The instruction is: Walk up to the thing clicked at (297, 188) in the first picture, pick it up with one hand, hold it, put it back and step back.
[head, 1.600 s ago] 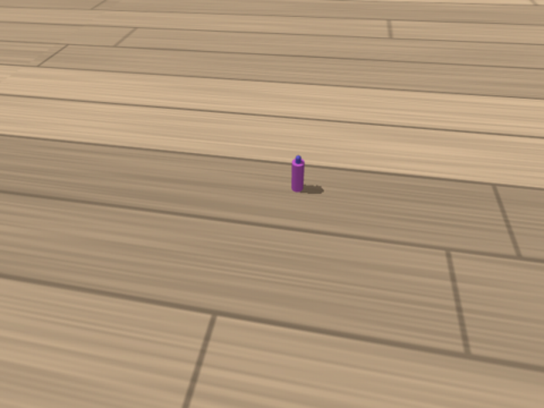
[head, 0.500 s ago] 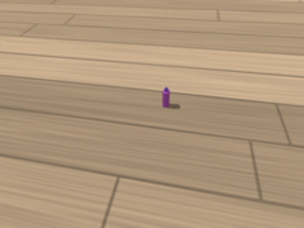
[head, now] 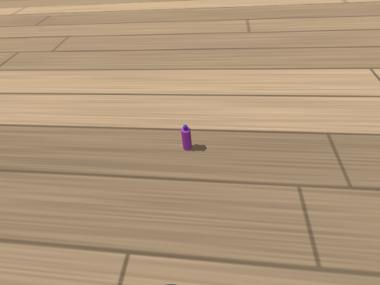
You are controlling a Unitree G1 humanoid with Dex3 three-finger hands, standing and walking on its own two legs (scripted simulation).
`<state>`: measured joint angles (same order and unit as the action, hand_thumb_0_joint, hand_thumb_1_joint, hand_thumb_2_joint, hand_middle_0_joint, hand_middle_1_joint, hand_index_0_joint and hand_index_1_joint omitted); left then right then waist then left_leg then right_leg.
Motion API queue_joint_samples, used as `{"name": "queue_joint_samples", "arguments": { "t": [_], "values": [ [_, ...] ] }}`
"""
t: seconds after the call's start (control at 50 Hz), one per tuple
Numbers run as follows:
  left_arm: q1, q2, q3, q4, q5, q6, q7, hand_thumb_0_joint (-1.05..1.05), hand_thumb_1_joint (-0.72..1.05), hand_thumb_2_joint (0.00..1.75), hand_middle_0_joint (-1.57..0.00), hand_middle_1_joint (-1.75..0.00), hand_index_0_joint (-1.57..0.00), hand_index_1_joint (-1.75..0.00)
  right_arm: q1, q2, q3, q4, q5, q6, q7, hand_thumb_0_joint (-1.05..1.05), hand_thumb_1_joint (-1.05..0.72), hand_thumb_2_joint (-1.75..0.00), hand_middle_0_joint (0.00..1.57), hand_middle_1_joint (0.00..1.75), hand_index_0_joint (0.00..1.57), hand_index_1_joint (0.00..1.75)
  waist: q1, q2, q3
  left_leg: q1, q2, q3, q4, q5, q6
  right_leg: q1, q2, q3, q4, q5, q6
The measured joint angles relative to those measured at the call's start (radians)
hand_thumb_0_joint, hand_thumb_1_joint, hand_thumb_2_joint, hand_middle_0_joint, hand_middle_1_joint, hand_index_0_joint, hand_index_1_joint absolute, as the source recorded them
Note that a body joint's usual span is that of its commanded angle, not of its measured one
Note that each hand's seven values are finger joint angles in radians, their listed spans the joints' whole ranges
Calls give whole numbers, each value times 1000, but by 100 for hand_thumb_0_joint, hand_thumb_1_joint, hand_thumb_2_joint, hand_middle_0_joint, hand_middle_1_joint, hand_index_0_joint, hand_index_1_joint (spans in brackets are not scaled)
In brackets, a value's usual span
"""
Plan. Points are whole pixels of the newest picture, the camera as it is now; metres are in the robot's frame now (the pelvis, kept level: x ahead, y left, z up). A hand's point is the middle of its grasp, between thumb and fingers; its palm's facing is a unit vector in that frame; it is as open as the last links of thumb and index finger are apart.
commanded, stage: walk up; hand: left
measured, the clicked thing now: (186, 136) +1.17 +0.15 -0.66
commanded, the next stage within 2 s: none
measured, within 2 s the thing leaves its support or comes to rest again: neither
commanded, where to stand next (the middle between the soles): +0.86 +0.00 m, yaw -4 degrees
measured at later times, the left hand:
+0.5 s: hand (116, 207) +0.36 +0.27 -0.12, palm faces -0.20 -0.90 -0.38, open 7.4 cm
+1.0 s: hand (124, 178) +0.48 +0.29 -0.16, palm faces -0.10 -0.92 -0.37, open 7.4 cm
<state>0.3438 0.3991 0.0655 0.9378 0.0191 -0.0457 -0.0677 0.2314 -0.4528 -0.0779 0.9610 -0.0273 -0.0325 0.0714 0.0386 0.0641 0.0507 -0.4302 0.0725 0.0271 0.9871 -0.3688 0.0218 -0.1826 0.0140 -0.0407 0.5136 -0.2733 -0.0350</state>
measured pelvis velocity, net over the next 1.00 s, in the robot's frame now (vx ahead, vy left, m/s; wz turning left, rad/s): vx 0.44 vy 0.00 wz -0.08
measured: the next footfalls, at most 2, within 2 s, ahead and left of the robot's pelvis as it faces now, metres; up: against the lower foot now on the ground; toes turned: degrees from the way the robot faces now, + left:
left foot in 0.16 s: +0.22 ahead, +0.14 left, +0.00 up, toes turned +3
right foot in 0.56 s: +0.40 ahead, -0.15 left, +0.00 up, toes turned -9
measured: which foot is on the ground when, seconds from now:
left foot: up 0.00-0.14, down 0.16-0.58, up 0.60-0.96, down 0.98-1.00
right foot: down 0.00-0.18, up 0.20-0.54, down 0.56-1.00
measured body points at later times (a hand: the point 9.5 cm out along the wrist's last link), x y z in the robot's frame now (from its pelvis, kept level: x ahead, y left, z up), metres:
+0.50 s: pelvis +0.22 +0.01 +0.00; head +0.24 +0.00 +0.45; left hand +0.37 +0.32 -0.10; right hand +0.19 -0.32 -0.11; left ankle +0.18 +0.14 -0.73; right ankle +0.33 -0.14 -0.71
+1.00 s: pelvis +0.44 +0.00 -0.01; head +0.45 +0.02 +0.44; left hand +0.48 +0.33 -0.13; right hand +0.49 -0.33 -0.10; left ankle +0.54 +0.12 -0.73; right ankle +0.36 -0.14 -0.73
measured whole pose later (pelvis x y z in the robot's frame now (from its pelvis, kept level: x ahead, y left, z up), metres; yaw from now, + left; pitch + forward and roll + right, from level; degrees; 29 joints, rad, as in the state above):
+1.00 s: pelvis +0.44 +0.00 -0.01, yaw -4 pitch -2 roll -1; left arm 0.37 0.45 0.05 0.88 0.02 -0.06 -0.05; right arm 0.28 -0.43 -0.08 0.88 -0.03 -0.07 0.09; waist 0.03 -0.02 0.05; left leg -0.40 0.07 0.06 0.61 -0.18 0.01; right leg -0.16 -0.07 -0.06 0.65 -0.44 -0.01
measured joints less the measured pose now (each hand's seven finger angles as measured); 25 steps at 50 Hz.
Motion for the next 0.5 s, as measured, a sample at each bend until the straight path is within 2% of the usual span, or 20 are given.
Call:
{"name": "queue_joint_samples", "arguments": {
  "t": [0.04, 0.1, 0.16, 0.18, 0.2, 0.22, 0.26, 0.3, 0.34, 0.42, 0.5],
  "values": [
    [17, 0, -6, -5, -1, -1, -1, 1, 90, 90, -21, -30, -21, -30, -5, 12, 2, -25, -1, -7, 13, 1, -90, -90, 20, 30, 20, 30, 5, -14, 0, -26, 9, 4, -105, 21, -7, 30, 4, 9, -30, -7, -2],
    [30, 7, -11, -15, 1, -3, -3, 1, 90, 90, -21, -30, -21, -30, -8, 28, 2, -49, -4, -12, 23, 0, -90, -90, 20, 30, 20, 30, 13, -36, 0, -28, 22, -1, -250, 81, -13, 65, 7, 20, -37, -39, 11],
    [34, 20, -15, -25, 4, -1, -3, 1, 90, 90, -21, -30, -21, -30, 5, 33, -1, -67, -6, -26, 23, 0, -90, -90, 20, 30, 21, 30, 10, -60, -11, 25, 19, 12, -365, 128, -11, 75, -4, 30, 25, -117, 25],
    [34, 26, -15, -27, 6, 0, 0, 1, 90, 90, -21, -30, -21, -30, 7, 35, -5, -73, -7, -35, 18, 0, -90, -90, 21, 30, 21, 30, 4, -80, -10, 40, 5, 27, -372, 174, -10, 61, -21, 41, 88, -162, 16],
    [28, 29, -14, -25, 5, 2, 5, 1, 90, 90, -21, -30, -21, -30, 5, 39, -7, -81, -12, -46, 10, 0, -90, -90, 21, 30, 21, 30, -1, -103, -3, 44, -8, 49, -343, 164, -9, 25, -33, 67, 198, -188, 2],
    [19, 27, -15, -19, 2, 5, 13, 1, 90, 90, -21, -30, -21, -30, 6, 43, -7, -90, -10, -55, 4, 0, -90, -90, 21, 30, 21, 30, -12, -113, 1, 50, -13, 62, -318, 135, -8, -23, -21, 97, 326, -201, -8],
    [-6, 31, -25, -11, -1, 8, 22, 1, 90, 90, -21, -30, -21, -30, 19, 55, -2, -100, 4, -60, -4, 0, -90, -90, 21, 30, 21, 30, -35, -123, 3, 85, -16, 75, -326, 101, -2, -119, 8, 118, 525, -182, -18],
    [-28, 40, -27, -16, -8, 0, 21, 1, 90, 90, -21, -30, -20, -30, 41, 67, 10, -103, 12, -59, -9, 0, -90, -90, 21, 30, 21, 30, -47, -135, 6, 141, -20, 90, -377, 97, 0, -198, 1, 104, 590, -130, -14],
    [-49, 46, -23, -28, -12, -7, 15, 1, 91, 90, -20, -30, -20, -30, 67, 70, 19, -104, 14, -60, -13, 0, -90, -90, 21, 30, 21, 30, -57, -139, 9, 195, -24, 102, -434, 100, -2, -258, -22, 86, 562, -92, 0],
    [-91, 50, -17, -52, -11, -3, -4, 1, 91, 90, -20, -30, -20, -30, 115, 57, 25, -103, 9, -57, -15, 0, -90, -90, 21, 30, 21, 30, -76, -119, 23, 285, -25, 117, -511, 85, -4, -319, -73, 46, 373, -39, 23],
    [-132, 45, -11, -68, -8, -3, -18, 1, 91, 90, -20, -30, -20, -30, 156, 29, 21, -101, 12, -48, -13, 0, -90, -90, 21, 30, 21, 30, -95, -81, 35, 346, -15, 122, -507, 24, -27, -303, -91, 23, 171, 58, 8]
  ]
}}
